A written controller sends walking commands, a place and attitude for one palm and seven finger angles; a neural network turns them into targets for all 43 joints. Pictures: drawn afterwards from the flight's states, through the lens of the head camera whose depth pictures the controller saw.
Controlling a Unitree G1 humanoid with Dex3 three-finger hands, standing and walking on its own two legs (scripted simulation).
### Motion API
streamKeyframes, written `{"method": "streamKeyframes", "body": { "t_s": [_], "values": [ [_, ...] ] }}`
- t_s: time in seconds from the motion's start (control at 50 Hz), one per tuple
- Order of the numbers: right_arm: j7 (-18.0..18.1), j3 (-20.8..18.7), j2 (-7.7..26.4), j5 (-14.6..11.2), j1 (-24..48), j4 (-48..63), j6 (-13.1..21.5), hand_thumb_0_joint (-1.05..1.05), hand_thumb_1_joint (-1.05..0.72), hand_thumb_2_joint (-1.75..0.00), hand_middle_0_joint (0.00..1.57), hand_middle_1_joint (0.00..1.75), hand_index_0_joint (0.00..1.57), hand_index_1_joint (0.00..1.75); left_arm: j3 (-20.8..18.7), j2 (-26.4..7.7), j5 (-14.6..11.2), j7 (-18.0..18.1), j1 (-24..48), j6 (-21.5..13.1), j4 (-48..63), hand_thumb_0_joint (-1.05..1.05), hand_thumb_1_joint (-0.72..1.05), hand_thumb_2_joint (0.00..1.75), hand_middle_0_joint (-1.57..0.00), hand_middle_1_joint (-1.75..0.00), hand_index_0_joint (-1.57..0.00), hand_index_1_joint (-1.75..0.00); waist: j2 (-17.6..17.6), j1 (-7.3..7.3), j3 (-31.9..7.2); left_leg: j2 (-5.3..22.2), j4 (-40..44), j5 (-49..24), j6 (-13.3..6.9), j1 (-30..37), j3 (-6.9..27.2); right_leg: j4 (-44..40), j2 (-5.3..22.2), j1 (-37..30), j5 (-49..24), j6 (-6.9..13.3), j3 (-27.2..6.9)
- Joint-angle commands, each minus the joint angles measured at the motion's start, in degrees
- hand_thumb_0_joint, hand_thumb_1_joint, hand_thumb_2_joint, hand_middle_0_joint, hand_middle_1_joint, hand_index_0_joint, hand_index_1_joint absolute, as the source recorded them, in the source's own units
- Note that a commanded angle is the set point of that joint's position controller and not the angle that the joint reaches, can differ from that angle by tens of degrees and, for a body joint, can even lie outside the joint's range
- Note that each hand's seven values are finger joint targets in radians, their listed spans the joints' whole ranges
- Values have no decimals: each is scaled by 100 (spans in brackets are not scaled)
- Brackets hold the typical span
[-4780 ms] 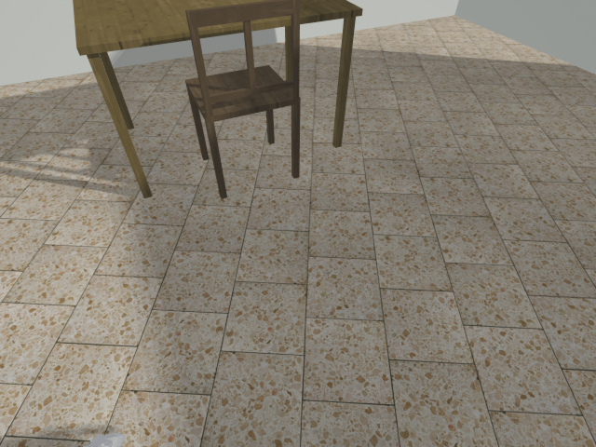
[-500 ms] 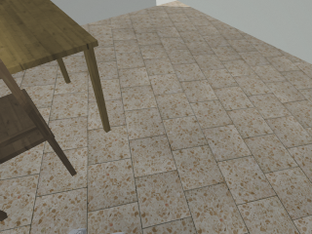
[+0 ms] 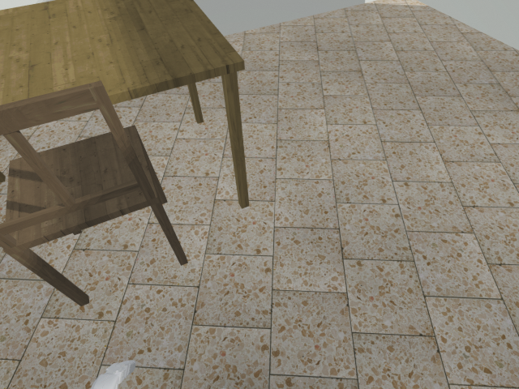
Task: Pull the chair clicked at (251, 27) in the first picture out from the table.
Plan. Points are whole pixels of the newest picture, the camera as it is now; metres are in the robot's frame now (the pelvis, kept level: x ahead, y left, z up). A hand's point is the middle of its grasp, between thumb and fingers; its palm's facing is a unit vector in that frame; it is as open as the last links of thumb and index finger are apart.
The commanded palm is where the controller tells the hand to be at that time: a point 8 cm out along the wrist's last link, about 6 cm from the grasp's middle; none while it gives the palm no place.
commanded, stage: turn to face it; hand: left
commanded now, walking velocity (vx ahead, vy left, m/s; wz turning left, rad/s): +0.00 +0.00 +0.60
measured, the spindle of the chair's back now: (43, 171) +0.60 +0.56 -0.09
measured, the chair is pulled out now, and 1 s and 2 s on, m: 0.00 0.00 0.00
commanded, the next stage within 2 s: take the last steps up to it in 0.56 s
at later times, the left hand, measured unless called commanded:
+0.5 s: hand out of the picture -0.07 +0.22 -0.18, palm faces +0.32 -0.91 -0.26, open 7.4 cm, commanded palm none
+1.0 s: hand out of the picture -0.04 +0.18 -0.14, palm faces +0.42 -0.87 -0.24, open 7.4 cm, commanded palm none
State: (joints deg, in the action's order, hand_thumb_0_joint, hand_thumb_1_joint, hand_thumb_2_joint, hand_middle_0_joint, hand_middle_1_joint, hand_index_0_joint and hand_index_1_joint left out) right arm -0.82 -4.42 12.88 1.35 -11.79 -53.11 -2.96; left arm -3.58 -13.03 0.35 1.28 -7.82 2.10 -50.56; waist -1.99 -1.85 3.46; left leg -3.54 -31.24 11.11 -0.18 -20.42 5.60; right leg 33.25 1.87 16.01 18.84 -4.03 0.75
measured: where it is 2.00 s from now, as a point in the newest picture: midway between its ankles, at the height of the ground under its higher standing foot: (219, 372)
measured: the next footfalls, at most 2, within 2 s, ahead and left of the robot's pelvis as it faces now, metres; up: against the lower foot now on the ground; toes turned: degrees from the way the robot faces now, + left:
left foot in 0.44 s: -0.04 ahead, +0.13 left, +0.00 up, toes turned +20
right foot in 0.86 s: +0.05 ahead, -0.08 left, +0.00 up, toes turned +15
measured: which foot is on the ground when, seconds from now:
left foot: down 0.00-0.00, up 0.02-0.42, down 0.44-0.86, up 0.88-1.00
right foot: down 0.00-0.44, up 0.46-0.84, down 0.86-1.00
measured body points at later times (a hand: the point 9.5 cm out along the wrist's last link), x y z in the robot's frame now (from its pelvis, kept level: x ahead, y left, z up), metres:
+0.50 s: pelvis -0.03 +0.01 +0.00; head +0.01 +0.04 +0.44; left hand -0.09 +0.27 -0.16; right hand +0.16 -0.20 -0.13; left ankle -0.08 +0.11 -0.73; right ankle +0.00 -0.13 -0.71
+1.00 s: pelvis +0.00 -0.01 +0.01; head +0.00 -0.04 +0.46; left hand -0.06 +0.22 -0.12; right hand +0.10 -0.23 -0.16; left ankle -0.07 +0.12 -0.66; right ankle +0.01 -0.09 -0.73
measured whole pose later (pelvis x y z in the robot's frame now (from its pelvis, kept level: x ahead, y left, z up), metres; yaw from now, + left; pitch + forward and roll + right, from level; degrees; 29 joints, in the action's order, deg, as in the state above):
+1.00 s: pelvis +0.00 -0.01 +0.01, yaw +22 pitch -2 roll +2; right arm -1.4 -3.8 12.7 1.9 -17.2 -60.6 -2.8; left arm -1.4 -7.8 1.6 0.5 -18.1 -2.2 -56.8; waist -2.9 0.3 -0.1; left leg 0.3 -58.9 20.1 -0.8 -23.8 -0.1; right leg 27.6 2.1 8.0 17.9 2.2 6.7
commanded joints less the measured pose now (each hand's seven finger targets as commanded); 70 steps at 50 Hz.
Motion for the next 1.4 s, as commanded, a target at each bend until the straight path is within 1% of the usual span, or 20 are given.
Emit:
{"method": "streamKeyframes", "body": {
  "t_s": [0.0, 0.12, 0.28, 0.38, 0.4, 0.42, 0.44, 0.56, 0.66, 0.8, 0.82, 0.86, 0.88, 0.94, 1.0, 1.26, 1.32, 1.34, 1.36, 1.38],
  "values": [
    [36, -250, 701, -55, 315, 703, 63, 0, -90, -90, 20, 30, 20, 30, -274, -1564, 94, 125, -665, -166, 387, 0, 90, 90, -20, -30, -20, -30, 1856, 397, -580, -19, -2580, 2208, 247, -1408, -167, -2091, 2798, -828, -612, 1127, -2290],
    [-112, -222, 596, -4, 47, 328, -76, 0, -90, -90, 20, 30, 20, 30, -79, -772, 83, 88, -40, -260, 521, 0, 90, 90, -20, -30, -20, -30, 1260, 1, 45, 467, -3903, 856, 416, -1313, -431, -1595, 1536, -360, -1439, 826, -144],
    [-80, -41, 471, -68, 812, 490, -33, 0, -90, -90, 20, 30, 20, 30, -166, -1168, 155, 62, -947, -218, 156, 0, 90, 90, -20, -30, -20, -30, 1344, 484, -381, 493, -1886, 1527, 449, -643, -927, -1141, 1868, -1185, -2942, 1118, 81],
    [-19, 8, 537, -96, 217, 304, 124, 0, -90, -90, 20, 30, 20, 30, -227, -1205, 108, 50, -772, -168, 34, 0, 90, 90, -20, -30, -20, -30, 1287, 210, -839, 396, 347, 536, 253, 765, -1129, -261, 1719, -1046, -3169, 737, 470],
    [-17, -50, 791, -82, -74, 220, 181, 0, -90, -90, 20, 30, 20, 30, -200, -1056, 51, 39, -721, -139, 43, 0, 90, 90, -20, -30, -20, -30, 651, 29, -1011, 692, 1036, -441, 158, 1649, -858, 430, 1510, -478, -2564, 452, 738],
    [19, -183, 1400, -27, -248, 239, 242, 0, -90, -90, 20, 30, 20, 30, -124, -680, 2, 10, -771, -100, 221, 0, 90, 90, -20, -30, -20, -30, -1086, -73, -1110, 2129, 1172, -2372, -400, 2610, 873, 1528, 787, 1129, 73, 13, 985],
    [74, -229, 1670, -61, -496, 157, 185, 0, -90, -90, 20, 30, 20, 30, 3, -509, 45, 31, -452, -49, 341, 0, 90, 90, -20, -30, -20, -30, -1508, -225, -1013, 2775, 1032, -4272, -1014, 2398, 1325, 2233, 552, 1541, 1895, -65, 495],
    [211, 17, 968, -40, 264, 200, 231, 0, -90, -90, 20, 30, 20, 30, -59, -594, 39, -37, -541, 16, -118, 0, 90, 90, -20, -30, -20, -30, -727, 170, -315, 1709, 1074, -3466, -860, 1580, 102, 2900, 468, 1340, 545, -52, 132],
    [210, 10, 921, -27, -44, 67, 248, 0, -90, -90, 20, 30, 20, 30, 3, -455, 21, -23, -413, 6, -130, 0, 90, 90, -20, -30, -20, -30, -559, 71, -512, 1720, 1126, -3020, -984, 1851, 293, 2013, 324, 1066, 589, -69, 152],
    [149, 4, 798, -3, -3, -81, 271, 0, -90, -90, 20, 30, 20, 30, 29, -307, 99, -155, -893, -225, -318, 0, 90, 90, -20, -30, -20, -30, -433, 334, -181, 1387, 1096, 1063, -812, 422, 657, -345, -51, -717, 67, 155, 515],
    [142, 27, 631, -29, 35, -86, 291, 0, -90, -90, 20, 30, 20, 30, -8, -393, 127, -136, -1276, -290, -443, 0, 90, 90, -20, -30, -20, -30, 26, 543, -123, 1048, 488, 1624, -582, -260, 409, -975, 144, -1487, -67, 208, 297],
    [64, 106, 277, -46, 402, 261, 310, 0, -90, -90, 20, 30, 20, 30, -145, -1197, 149, -37, -2037, -360, -566, 0, 90, 90, -20, -30, -20, -30, 1976, 920, 259, 205, -2194, 2379, -118, -1938, -536, -2653, 2401, -1627, 1887, 1061, -2788],
    [17, 20, 541, 16, 443, 245, 296, 0, -90, -90, 20, 30, 20, 30, -128, -1089, 113, -3, -1868, -391, -512, 0, 90, 90, -20, -30, -20, -30, 1371, 741, 529, 460, -2790, 1854, -141, -1958, -165, -2943, 2439, -1015, 2547, 1237, -2852],
    [-67, -24, 396, 48, -79, -178, 244, 0, -90, -90, 20, 30, 20, 30, 3, -508, 101, 0, -1135, -519, -438, 0, 90, 90, -20, -30, -20, -30, 984, 232, 888, 774, -3283, 600, -80, -1592, -235, -2844, 1851, -198, 1712, 905, -1587],
    [-95, 4, 135, 25, -367, -373, 218, 0, -90, -90, 20, 30, 20, 30, 48, -325, 78, -9, -1344, -605, -555, 0, 90, 90, -20, -30, -20, -30, 844, 163, 642, 753, -3172, -23, 55, -1387, -517, -2716, 1406, -424, 357, 819, -508],
    [-149, 143, -153, -29, 602, -135, 444, 0, -90, -90, 20, 30, 20, 30, 35, -311, 145, 28, -2206, -630, -1288, 0, 90, 90, -20, -30, -20, -30, 1152, 466, 461, 730, -744, 282, -117, -846, -1172, -2015, 1519, -1330, -2049, 1115, 81],
    [-43, 103, 56, 10, -464, -489, 557, 0, -90, -90, 20, 30, 20, 30, 9, -340, 101, 20, -1984, -585, -1318, 0, 90, 90, -20, -30, -20, -30, 916, -73, -43, 389, 194, 45, -270, 1009, -1415, -591, 1212, -842, -2840, 932, 465],
    [29, 17, 426, 50, -1320, -742, 613, 0, -90, -90, 20, 30, 20, 30, 42, -161, 68, 2, -2035, -587, -1292, 0, 90, 90, -20, -30, -20, -30, 173, -393, -641, 776, 426, -207, -394, 2336, -987, 754, 900, -304, -2413, 773, 675],
    [108, -126, 1066, 95, -1909, -874, 656, 0, -90, -90, 20, 30, 20, 30, 94, 172, -5, -49, -2298, -582, -1188, 0, 90, 90, -20, -30, -20, -30, -1309, -446, -1347, 2359, 741, -791, -922, 3611, 1128, 2451, 129, 1165, 325, 497, 984],
    [166, -140, 1182, -9, -2210, -954, 594, 0, -90, -90, 20, 30, 20, 30, 102, 128, 31, -29, -1916, -580, -1010, 0, 90, 90, -20, -30, -20, -30, -1265, -530, -1360, 2793, 1357, -1152, -1170, 3542, 1831, 3481, -37, 1694, 1463, 573, 357]
  ]
}}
